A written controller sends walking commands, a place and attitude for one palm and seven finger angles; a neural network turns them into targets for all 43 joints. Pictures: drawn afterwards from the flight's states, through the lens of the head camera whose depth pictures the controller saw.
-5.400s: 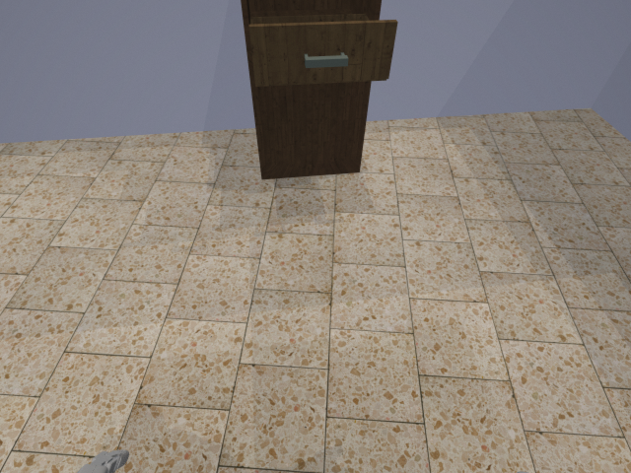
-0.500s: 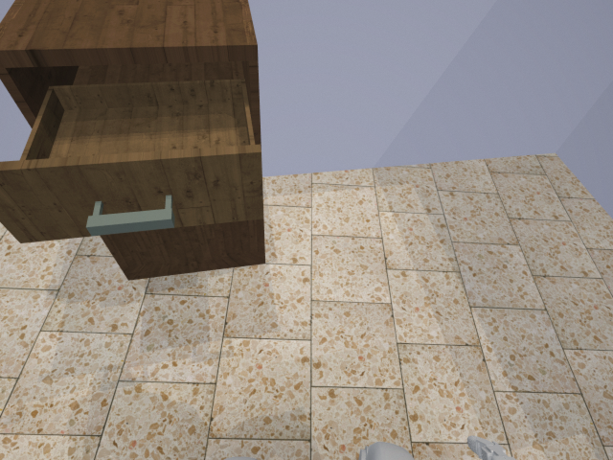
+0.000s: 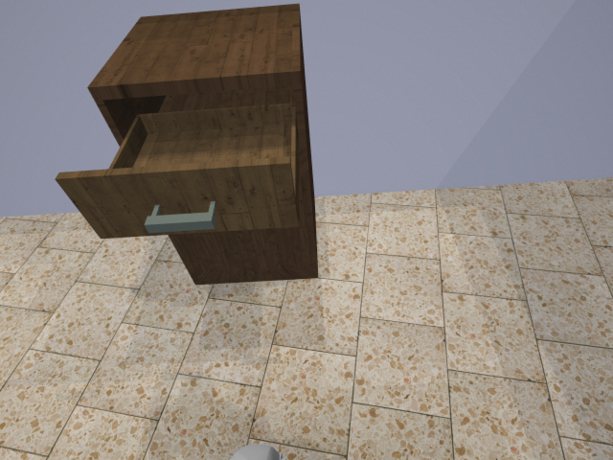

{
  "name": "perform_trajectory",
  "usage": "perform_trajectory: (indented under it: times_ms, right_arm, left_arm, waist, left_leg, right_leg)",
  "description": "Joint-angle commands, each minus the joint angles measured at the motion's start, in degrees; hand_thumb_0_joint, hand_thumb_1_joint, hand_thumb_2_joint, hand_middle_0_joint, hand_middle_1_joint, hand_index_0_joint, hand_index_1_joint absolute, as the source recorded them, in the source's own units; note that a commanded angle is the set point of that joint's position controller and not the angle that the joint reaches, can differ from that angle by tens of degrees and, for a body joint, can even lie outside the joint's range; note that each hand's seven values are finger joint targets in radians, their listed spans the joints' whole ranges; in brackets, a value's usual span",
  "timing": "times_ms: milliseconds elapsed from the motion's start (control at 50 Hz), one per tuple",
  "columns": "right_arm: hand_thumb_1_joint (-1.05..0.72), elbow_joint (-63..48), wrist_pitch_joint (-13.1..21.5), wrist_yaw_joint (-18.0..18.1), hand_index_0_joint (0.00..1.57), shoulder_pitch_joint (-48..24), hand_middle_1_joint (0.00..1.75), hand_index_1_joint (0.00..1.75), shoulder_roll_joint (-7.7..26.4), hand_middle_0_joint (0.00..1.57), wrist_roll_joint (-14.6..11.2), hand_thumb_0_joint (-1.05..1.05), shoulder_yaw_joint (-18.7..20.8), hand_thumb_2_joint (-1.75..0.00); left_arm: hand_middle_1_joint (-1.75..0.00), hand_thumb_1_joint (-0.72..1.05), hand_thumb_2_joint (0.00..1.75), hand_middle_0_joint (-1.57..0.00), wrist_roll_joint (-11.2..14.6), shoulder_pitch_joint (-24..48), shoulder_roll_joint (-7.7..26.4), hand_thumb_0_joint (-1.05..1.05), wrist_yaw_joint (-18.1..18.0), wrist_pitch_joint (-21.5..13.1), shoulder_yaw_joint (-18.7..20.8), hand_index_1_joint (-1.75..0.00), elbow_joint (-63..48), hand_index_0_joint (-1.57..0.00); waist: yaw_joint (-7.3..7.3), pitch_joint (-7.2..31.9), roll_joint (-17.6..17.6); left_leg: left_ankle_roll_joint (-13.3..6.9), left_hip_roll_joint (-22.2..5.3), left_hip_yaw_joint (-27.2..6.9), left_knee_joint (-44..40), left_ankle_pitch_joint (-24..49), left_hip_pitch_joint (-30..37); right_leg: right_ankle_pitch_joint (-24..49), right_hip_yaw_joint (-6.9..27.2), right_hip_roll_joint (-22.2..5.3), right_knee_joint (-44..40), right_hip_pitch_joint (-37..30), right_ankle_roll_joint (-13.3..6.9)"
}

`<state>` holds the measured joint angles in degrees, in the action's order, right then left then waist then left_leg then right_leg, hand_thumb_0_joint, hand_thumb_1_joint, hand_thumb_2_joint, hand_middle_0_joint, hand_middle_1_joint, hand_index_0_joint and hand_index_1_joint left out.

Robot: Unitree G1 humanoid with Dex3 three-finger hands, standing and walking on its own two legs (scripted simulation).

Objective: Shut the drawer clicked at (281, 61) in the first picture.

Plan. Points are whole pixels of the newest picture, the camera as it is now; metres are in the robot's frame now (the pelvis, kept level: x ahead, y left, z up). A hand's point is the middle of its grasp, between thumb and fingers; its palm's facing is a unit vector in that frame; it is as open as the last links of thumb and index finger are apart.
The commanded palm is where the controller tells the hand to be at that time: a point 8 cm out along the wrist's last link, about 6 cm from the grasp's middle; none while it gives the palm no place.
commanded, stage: take the last steps up to it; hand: left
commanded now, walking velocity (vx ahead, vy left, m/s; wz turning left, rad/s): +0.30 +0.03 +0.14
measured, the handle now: (183, 215) +0.56 +0.28 -0.05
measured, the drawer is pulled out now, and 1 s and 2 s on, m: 0.28 0.28 0.28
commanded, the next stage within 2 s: come to a stop and stand still in 0.90 s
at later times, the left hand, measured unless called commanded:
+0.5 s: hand out of the picture +0.00 +0.26 -0.18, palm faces +0.13 -0.98 -0.16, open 7.4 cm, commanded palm none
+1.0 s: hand (203, 369) +0.30 +0.22 -0.17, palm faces +0.07 -0.98 -0.20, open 7.2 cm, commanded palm none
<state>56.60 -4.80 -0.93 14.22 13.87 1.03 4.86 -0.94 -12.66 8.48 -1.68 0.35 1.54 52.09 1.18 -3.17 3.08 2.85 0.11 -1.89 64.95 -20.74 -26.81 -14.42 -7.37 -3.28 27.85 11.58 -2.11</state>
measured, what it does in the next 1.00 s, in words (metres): walks ahead: left foot, then right foot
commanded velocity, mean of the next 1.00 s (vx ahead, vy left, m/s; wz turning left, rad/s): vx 0.25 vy -0.02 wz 0.00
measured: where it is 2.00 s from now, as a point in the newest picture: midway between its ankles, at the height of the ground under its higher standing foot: outside the picture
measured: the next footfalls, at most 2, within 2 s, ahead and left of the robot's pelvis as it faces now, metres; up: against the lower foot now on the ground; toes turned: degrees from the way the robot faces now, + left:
left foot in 0.30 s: +0.02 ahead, +0.16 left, +0.00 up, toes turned +8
right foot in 0.84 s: +0.31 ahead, -0.05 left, +0.00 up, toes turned -5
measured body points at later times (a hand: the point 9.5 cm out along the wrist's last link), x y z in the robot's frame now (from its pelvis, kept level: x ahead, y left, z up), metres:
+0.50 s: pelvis +0.04 +0.08 +0.01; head +0.04 +0.11 +0.45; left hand -0.01 +0.32 -0.16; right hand +0.06 -0.15 -0.13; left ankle -0.02 +0.15 -0.74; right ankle +0.08 -0.07 -0.66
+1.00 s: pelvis +0.21 +0.04 -0.01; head +0.23 +0.04 +0.44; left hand +0.29 +0.27 -0.16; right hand +0.16 -0.18 -0.17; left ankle +0.15 +0.16 -0.66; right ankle +0.27 -0.04 -0.74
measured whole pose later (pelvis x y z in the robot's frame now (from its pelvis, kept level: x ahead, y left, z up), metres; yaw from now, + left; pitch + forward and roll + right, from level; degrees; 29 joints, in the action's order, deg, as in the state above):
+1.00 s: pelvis +0.21 +0.04 -0.01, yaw +2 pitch -3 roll -1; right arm 63.9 0.5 1.2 20.9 7.7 0.6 2.6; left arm -0.4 -8.5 8.5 -1.8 -3.5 2.9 59.0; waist 2.4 -4.7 1.6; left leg -0.4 -4.7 2.6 67.5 -25.1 -22.5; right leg -11.6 -9.1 0.2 30.4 16.4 -3.7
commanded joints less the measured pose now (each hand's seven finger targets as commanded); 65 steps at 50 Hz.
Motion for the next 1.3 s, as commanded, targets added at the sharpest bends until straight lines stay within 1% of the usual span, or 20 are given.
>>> perform_trajectory:
  times_ms: [0,140,240,280,300,360,440,680,760,780,800,820,840,860,900,960,1120,1180,1220,1280]
  right_arm:
    - [-0.9,-3.7,1.7,0.0,0.2,-3.2,0.3,0.3,2.3,0.2,0.4,0.0,0.2,-0.9]
    - [-0.9,-3.7,3.7,-0.7,0.2,-5.9,0.3,0.3,0.8,0.2,0.2,0.0,-0.7,-0.9]
    - [-0.9,1.4,5.9,0.6,0.2,5.4,0.3,0.3,0.5,0.2,-0.2,0.0,-1.4,-0.9]
    - [-0.9,2.7,6.0,1.5,0.2,13.2,0.3,0.3,9.9,0.2,0.2,0.0,0.6,-0.9]
    - [-0.9,2.4,5.8,1.7,0.2,13.4,0.3,0.3,10.6,0.2,0.4,0.0,0.7,-0.9]
    - [-0.9,1.9,6.8,2.3,0.2,6.6,0.3,0.3,3.8,0.2,0.2,0.0,-1.6,-0.9]
    - [-0.9,3.1,8.7,2.7,0.2,9.2,0.3,0.3,1.9,0.2,-0.4,0.0,-2.2,-0.9]
    - [-0.9,8.8,9.2,3.7,0.2,18.7,0.3,0.3,0.1,0.2,0.7,0.0,-2.7,-0.9]
    - [-0.9,8.9,8.8,3.6,0.2,16.3,0.3,0.3,2.6,0.2,0.1,0.0,-2.1,-0.9]
    - [-0.9,8.9,8.8,3.4,0.2,15.8,0.3,0.3,2.3,0.2,-0.2,0.0,-1.9,-0.9]
    - [-0.9,8.2,8.8,2.8,0.2,16.2,0.3,0.3,0.8,0.2,-1.0,0.0,-1.9,-0.9]
    - [-0.9,6.9,9.0,2.8,0.2,19.0,0.3,0.3,-2.1,0.2,-1.5,0.0,-2.2,-0.9]
    - [-0.9,6.4,8.6,3.0,0.2,16.1,0.3,0.3,-1.2,0.2,-1.6,0.0,-2.1,-0.9]
    - [-0.9,5.9,8.3,2.8,0.2,12.7,0.3,0.3,-2.9,0.2,-1.4,0.0,-1.8,-0.9]
    - [-0.9,5.0,7.0,2.2,0.2,10.4,0.3,0.3,-3.9,0.2,-0.4,0.0,-2.1,-0.9]
    - [-0.9,5.5,5.1,2.0,0.2,13.8,0.3,0.3,-6.1,0.2,0.1,0.0,-2.4,-0.9]
    - [-0.9,5.0,5.2,2.3,0.2,9.3,0.3,0.3,-4.6,0.2,-0.6,0.0,-3.0,-0.9]
    - [-0.9,2.3,5.9,2.8,0.2,3.4,0.3,0.3,2.2,0.2,-0.4,0.0,-1.9,-0.9]
    - [-0.9,1.3,5.6,3.2,0.2,-0.9,0.3,0.3,2.4,0.2,-0.3,0.0,-1.9,-0.9]
    - [-0.9,0.5,5.2,3.7,0.2,-2.4,0.3,0.3,3.1,0.2,-0.3,0.0,-1.3,-0.9]
  left_arm:
    - [-0.3,0.9,0.9,-0.2,-0.3,-5.7,11.5,0.0,-0.3,-1.7,3.1,-0.3,-1.2,-0.2]
    - [-0.3,0.9,0.9,-0.2,-1.1,-9.8,12.4,0.0,0.5,-2.6,3.3,-0.3,3.8,-0.2]
    - [-0.3,0.9,0.9,-0.2,0.1,-7.0,10.6,0.0,1.1,-1.8,2.7,-0.3,6.1,-0.2]
    - [-0.3,0.9,0.9,-0.2,0.0,-5.3,4.8,0.0,1.7,-1.4,1.2,-0.3,3.7,-0.2]
    - [-0.3,0.9,0.9,-0.2,-0.5,-1.3,5.9,0.0,1.7,-1.4,1.5,-0.3,2.1,-0.2]
    - [-0.3,0.9,0.9,-0.2,-1.0,-2.4,6.0,0.0,2.6,-1.1,2.0,-0.3,5.3,-0.2]
    - [-0.3,0.9,0.9,-0.2,-0.7,-5.9,4.9,0.0,2.7,-1.1,2.0,-0.3,7.5,-0.2]
    - [-0.3,0.9,0.9,-0.2,0.1,10.4,3.3,0.0,2.7,-1.4,1.3,-0.3,2.0,-0.2]
    - [-0.3,0.9,0.9,-0.2,0.0,-1.2,4.6,0.0,2.3,-2.5,1.9,-0.3,5.2,-0.2]
    - [-0.3,0.9,0.9,-0.2,-0.2,-7.7,6.6,0.0,2.0,-3.0,2.5,-0.3,7.3,-0.2]
    - [-0.3,0.9,0.9,-0.2,-0.7,-14.9,10.7,0.0,1.4,-3.8,3.6,-0.3,9.4,-0.2]
    - [-0.3,0.9,0.9,-0.2,-0.1,-18.6,15.3,0.0,1.0,-4.0,4.7,-0.3,10.1,-0.2]
    - [-0.3,0.9,0.9,-0.2,0.8,-16.7,15.1,0.0,0.8,-3.8,4.4,-0.3,9.7,-0.2]
    - [-0.3,0.9,0.9,-0.2,0.8,-11.4,13.0,0.0,0.4,-3.4,3.9,-0.3,8.9,-0.2]
    - [-0.3,0.9,0.9,-0.2,0.6,-4.0,9.1,0.0,0.0,-3.6,2.8,-0.3,6.8,-0.2]
    - [-0.3,0.9,0.9,-0.2,0.0,1.3,6.0,0.0,-0.1,-3.7,1.5,-0.3,5.5,-0.2]
    - [-0.3,0.9,0.9,-0.2,0.4,0.0,7.0,0.0,-0.3,-1.7,1.3,-0.3,6.6,-0.2]
    - [-0.3,0.9,0.9,-0.2,0.6,-5.0,4.3,0.0,-0.4,-0.3,1.0,-0.3,6.5,-0.2]
    - [-0.3,0.9,0.9,-0.2,0.5,-5.8,4.6,0.0,-0.5,0.4,1.0,-0.3,7.3,-0.2]
    - [-0.3,0.9,0.9,-0.2,0.3,-6.6,5.4,0.0,-0.2,1.2,1.2,-0.3,7.3,-0.2]
  waist:
    - [-3.57,1.2,-11.2]
    - [-5.05,-0.3,-13.3]
    - [0.13,2.6,-5.4]
    - [3.73,0.9,16.5]
    - [4.52,-4.2,11.5]
    - [0.62,-10.2,5.7]
    - [-1.12,-5.2,1.8]
    - [2.21,-7.8,4.2]
    - [-3.5,-0.3,3.2]
    - [-6.31,3.7,0.7]
    - [-9.19,9.8,-5.8]
    - [-7.92,16.1,-15.8]
    - [-7.66,14.4,-10.1]
    - [-6.07,6.4,-5.1]
    - [-2.7,0.1,-6.2]
    - [1.83,-0.8,-7.5]
    - [0.88,3.1,-8.2]
    - [-2.65,1.2,3.9]
    - [-2.97,0.2,9.6]
    - [-2.67,1.3,8.1]
  left_leg:
    - [1.0,-2.6,1.6,-5.0,-0.3,-4.1]
    - [-1.2,-3.8,5.1,-21.5,-4.6,1.7]
    - [-2.5,-2.1,8.0,-44.2,3.4,27.5]
    - [-9.6,-22.0,-18.6,-56.4,-15.4,32.8]
    - [-13.0,-25.1,-21.8,-59.1,-18.0,27.4]
    - [-10.4,-18.0,-11.2,-59.8,-8.3,18.6]
    - [-10.0,-14.4,-2.3,-56.7,18.1,24.6]
    - [-11.3,-16.8,1.1,-50.5,43.1,31.5]
    - [-9.0,-14.8,4.6,-37.1,57.7,28.0]
    - [-7.3,-12.6,5.3,-28.3,53.1,22.5]
    - [-5.2,-8.6,7.4,-14.0,36.4,10.8]
    - [-2.8,0.0,8.7,5.6,-10.2,0.3]
    - [-4.2,-1.9,2.2,12.6,-13.1,-0.9]
    - [-4.2,-4.1,1.5,13.4,-9.6,-2.8]
    - [-3.7,-7.8,0.6,10.4,-4.6,-1.8]
    - [-2.1,-7.9,3.2,-2.2,-2.4,6.1]
    - [0.1,-4.5,4.9,-36.5,14.8,19.1]
    - [-5.8,-15.0,-4.5,-44.3,30.6,14.2]
    - [-7.9,-15.4,-5.3,-47.3,31.0,11.1]
    - [-11.3,-17.9,-6.6,-49.4,32.0,12.9]
  right_leg:
    - [2.6,12.3,-14.2,-14.1,-6.0,-4.6]
    - [-13.7,15.9,-16.4,-19.2,-4.4,-6.3]
    - [-16.0,6.5,-8.7,-9.2,9.2,-1.1]
    - [-18.1,-2.6,0.5,16.0,25.7,3.2]
    - [-16.9,2.1,-1.2,23.3,29.3,2.5]
    - [-4.9,5.6,-3.6,32.2,27.3,2.3]
    - [2.0,4.8,-2.8,35.1,26.8,3.7]
    - [1.4,1.5,-1.9,17.0,27.6,1.2]
    - [3.9,-1.6,3.4,6.4,5.4,-1.4]
    - [9.1,-1.1,3.6,2.4,-6.3,-1.9]
    - [17.8,9.7,-6.0,2.6,-20.6,-5.8]
    - [33.2,31.6,-22.3,-3.1,-28.2,-13.5]
    - [31.1,31.6,-23.2,-7.1,-22.4,-16.2]
    - [22.1,27.8,-21.4,-9.6,-13.7,-15.3]
    - [15.0,21.5,-18.4,-12.6,0.3,-11.8]
    - [12.2,10.0,-13.2,-15.6,11.3,-8.0]
    - [14.7,7.1,-7.8,-6.3,7.7,-4.1]
    - [0.7,4.7,-1.5,-0.4,4.6,1.5]
    - [-0.7,3.3,-0.6,3.5,1.5,2.6]
    - [-10.9,4.9,0.0,12.9,3.9,2.5]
